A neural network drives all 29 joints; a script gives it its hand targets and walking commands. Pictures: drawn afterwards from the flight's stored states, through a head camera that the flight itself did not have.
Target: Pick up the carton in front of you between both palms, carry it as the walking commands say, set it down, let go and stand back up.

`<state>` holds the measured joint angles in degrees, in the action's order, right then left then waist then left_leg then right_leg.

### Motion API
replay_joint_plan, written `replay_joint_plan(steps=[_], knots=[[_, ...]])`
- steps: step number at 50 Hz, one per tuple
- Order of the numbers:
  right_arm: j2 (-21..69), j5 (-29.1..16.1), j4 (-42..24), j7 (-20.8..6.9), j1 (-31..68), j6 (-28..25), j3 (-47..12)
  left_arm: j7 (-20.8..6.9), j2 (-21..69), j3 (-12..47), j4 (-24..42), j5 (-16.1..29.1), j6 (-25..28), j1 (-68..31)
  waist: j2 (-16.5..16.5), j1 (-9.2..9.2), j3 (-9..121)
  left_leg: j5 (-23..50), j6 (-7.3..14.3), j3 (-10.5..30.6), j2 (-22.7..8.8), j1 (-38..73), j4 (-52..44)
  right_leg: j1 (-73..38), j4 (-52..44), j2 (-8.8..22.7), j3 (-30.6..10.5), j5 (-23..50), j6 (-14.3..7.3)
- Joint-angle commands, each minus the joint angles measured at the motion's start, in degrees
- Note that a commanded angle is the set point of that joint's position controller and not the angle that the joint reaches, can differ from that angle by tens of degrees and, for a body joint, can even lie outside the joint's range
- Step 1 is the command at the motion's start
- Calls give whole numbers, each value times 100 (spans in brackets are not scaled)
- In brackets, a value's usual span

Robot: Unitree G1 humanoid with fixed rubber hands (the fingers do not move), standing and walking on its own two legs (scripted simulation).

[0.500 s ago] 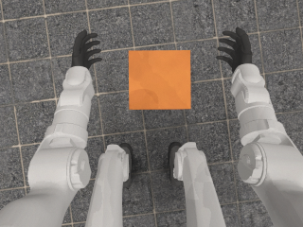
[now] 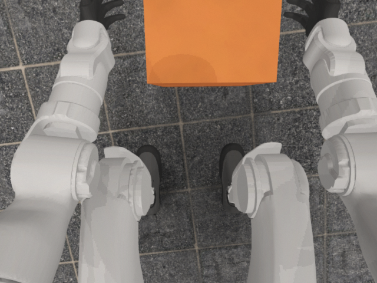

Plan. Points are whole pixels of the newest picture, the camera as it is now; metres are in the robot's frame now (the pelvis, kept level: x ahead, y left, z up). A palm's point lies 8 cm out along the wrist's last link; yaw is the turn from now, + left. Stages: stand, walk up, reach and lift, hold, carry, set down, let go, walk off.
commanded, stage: reach and lift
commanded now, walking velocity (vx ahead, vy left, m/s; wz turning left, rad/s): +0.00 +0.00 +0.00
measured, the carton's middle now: (206, 35) +0.52 -0.04 -0.27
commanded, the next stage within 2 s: none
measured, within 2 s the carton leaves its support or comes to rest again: leaves its support in 0.92 s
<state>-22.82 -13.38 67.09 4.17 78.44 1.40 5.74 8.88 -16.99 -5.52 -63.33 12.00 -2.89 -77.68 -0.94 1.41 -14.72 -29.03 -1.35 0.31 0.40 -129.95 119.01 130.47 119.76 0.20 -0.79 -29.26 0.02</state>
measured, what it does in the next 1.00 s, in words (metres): stands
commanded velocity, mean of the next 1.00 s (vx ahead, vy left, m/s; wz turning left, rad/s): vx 0.00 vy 0.00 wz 0.00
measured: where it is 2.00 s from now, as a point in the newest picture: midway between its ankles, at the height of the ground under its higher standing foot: (190, 190)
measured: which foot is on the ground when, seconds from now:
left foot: down 0.00-1.00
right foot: down 0.00-1.00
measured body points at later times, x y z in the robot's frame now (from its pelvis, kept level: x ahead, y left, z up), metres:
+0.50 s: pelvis +0.01 +0.00 -0.02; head +0.37 -0.02 +0.25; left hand +0.55 +0.14 -0.20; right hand +0.53 -0.21 -0.20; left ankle +0.13 +0.12 -0.36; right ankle +0.12 -0.12 -0.36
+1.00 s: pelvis +0.00 +0.00 -0.03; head +0.35 -0.03 +0.26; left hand +0.56 +0.12 -0.17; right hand +0.54 -0.19 -0.18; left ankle +0.13 +0.13 -0.36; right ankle +0.12 -0.12 -0.36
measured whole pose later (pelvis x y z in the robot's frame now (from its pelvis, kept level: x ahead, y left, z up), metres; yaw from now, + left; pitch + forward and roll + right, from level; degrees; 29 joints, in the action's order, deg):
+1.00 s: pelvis +0.00 +0.00 -0.03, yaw +0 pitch +36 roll +1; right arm -17.4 -11.7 59.8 9.0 77.0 7.5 2.5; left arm 11.9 -11.9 -8.6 -59.4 10.2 -7.3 -77.8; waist -2.7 1.2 -14.4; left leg -30.7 -3.1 1.4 2.9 -131.4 125.7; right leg 132.2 126.4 -0.4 -1.1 -30.5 0.3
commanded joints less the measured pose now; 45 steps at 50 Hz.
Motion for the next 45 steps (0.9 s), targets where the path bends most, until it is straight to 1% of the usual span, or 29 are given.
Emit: replay_joint_plan(steps=[1, 4, 5, 7, 12, 14, 17, 19, 21, 24, 27, 29, 30, 31, 32, 33, 34, 35, 36, 37, 39, 41, 43, 45], knots=[[-852, -81, -301, 44, 1573, -220, -44, -2, -689, 58, 321, 127, 225, -1540, 91, 130, 6279, 754, -72, -92, 94, 3288, -574, -3175, -868, 28, 37, 883, 106], [-958, -251, -431, 118, 1813, -302, -226, 40, -784, 207, 453, 329, 316, -1731, 81, 141, 6853, 1119, -80, -136, 113, 3567, -340, -3569, -631, 25, 40, 1283, 114], [-971, -319, -508, 144, 1827, -328, -318, 46, -685, 321, 445, 471, 338, -1666, 92, 172, 7109, 1278, -86, -157, 134, 3730, -278, -3710, -575, 20, 61, 1421, 119], [-943, -413, -629, 166, 1786, -351, -479, 42, -553, 458, 303, 628, 348, -1499, 190, 205, 7356, 1466, -97, -213, 176, 3713, -176, -3996, -490, 16, 68, 1684, 132], [-816, -346, -1007, 192, 1455, -317, -426, 64, -354, 495, 530, 654, 356, -1137, 336, 291, 7509, 1573, -98, -305, 265, 3423, -137, -4378, -478, -32, 92, 2037, 155], [-694, -255, -889, 193, 1271, -286, -377, 51, -330, 423, 385, 597, 344, -985, 351, 278, 7034, 1395, -90, -310, 284, 3082, -180, -4180, -525, -36, 72, 1916, 159], [-466, -144, -564, 143, 1144, -268, -321, -5, -386, 214, 158, 384, 364, -940, 310, 168, 6138, 1142, -59, -254, 266, 2581, -260, -3585, -600, -38, 0, 1608, 155], [-380, -122, -429, 112, 1158, -287, -313, -18, -404, 119, 142, 240, 402, -986, 270, 105, 5903, 1126, -51, -222, 252, 2508, -288, -3360, -621, -61, -25, 1522, 146], [-353, -122, -362, 101, 1215, -314, -315, -9, -415, 76, 147, 159, 435, -1051, 234, 65, 5870, 1146, -52, -201, 244, 2576, -313, -3251, -633, -81, -26, 1473, 140], [-187, -179, -356, 99, 1384, -351, -458, 0, -211, 219, 163, 194, 466, -1219, 191, 51, 5931, 1142, -52, -172, 261, 2754, -358, -3175, -672, -102, -19, 1373, 134], [137, -254, -398, 113, 1629, -391, -660, 5, 208, 462, 192, 310, 490, -1469, 160, 98, 6018, 1106, -49, -147, 311, 2950, -412, -3160, -720, -131, 2, 1267, 126], [205, -182, -349, 147, 1717, -414, -642, 38, 342, 459, 123, 282, 501, -1535, 135, 165, 6049, 1080, -59, -130, 354, 3060, -435, -3154, -739, -144, 27, 1209, 128], [390, -197, -361, 124, 1806, -419, -742, 43, 515, 490, 128, 257, 503, -1578, 134, 124, 6066, 1085, -44, -120, 375, 3168, -454, -3129, -743, -161, 38, 1184, 122], [438, -182, -290, 123, 1818, -426, -742, 76, 480, 412, 44, 171, 518, -1559, 150, 81, 6055, 1064, -40, -127, 390, 3190, -467, -3102, -739, -166, 51, 1139, 132], [947, -208, -372, 48, 2036, -430, -908, 16, 951, 557, 160, 167, 522, -1772, 165, 41, 6071, 1081, -17, -133, 423, 3188, -499, -3133, -753, -206, 56, 1136, 112], [1577, -216, -422, -58, 2337, -434, -1106, -87, 1565, 706, 181, 137, 523, -2079, 176, 43, 6064, 1085, 4, -151, 466, 3099, -481, -3120, -747, -247, 51, 1159, 91], [2062, -181, -399, -164, 2547, -417, -1203, -182, 2019, 721, 154, 58, 516, -2265, 175, 24, 6014, 1079, 12, -164, 502, 3048, -459, -3082, -723, -281, 56, 1167, 84], [2927, -159, -487, -335, 2934, -373, -1400, -358, 2835, 901, 265, 9, 485, -2669, 178, 13, 5997, 1061, 40, -168, 557, 2986, -448, -3052, -700, -342, 65, 1158, 61], [3623, -103, -488, -517, 3220, -296, -1485, -540, 3488, 969, 229, -93, 419, -2987, 160, 10, 5920, 984, 60, -186, 610, 2881, -406, -3002, -660, -398, 72, 1107, 50], [4114, -33, -519, -675, 3362, -204, -1475, -698, 3954, 956, 207, -201, 342, -3164, 141, 13, 5828, 899, 72, -224, 657, 2810, -357, -2989, -624, -451, 90, 1039, 47], [4744, 106, -695, -912, 3490, -41, -1415, -949, 4589, 816, 282, -396, 197, -3279, 158, 17, 5704, 776, 85, -313, 724, 2715, -268, -2963, -573, -531, 139, 936, 32], [5212, 157, -960, -1069, 3567, 68, -1409, -1128, 5108, 778, 539, -451, 68, -3340, 172, 23, 5906, 900, 86, -411, 778, 2770, -186, -3062, -496, -586, 210, 1072, 19], [5638, 78, -1297, -1160, 3611, 169, -1525, -1227, 5540, 952, 926, -316, -26, -3492, 205, 48, 6536, 1145, 68, -491, 807, 2951, -112, -3410, -420, -617, 280, 1399, 22], [5950, -108, -1889, -1178, 3769, 241, -1721, -1250, 5997, 1217, 1339, -78, -89, -3522, 176, 115, 7538, 1465, 47, -550, 834, 3421, -76, -3823, -384, -649, 380, 1744, 46]])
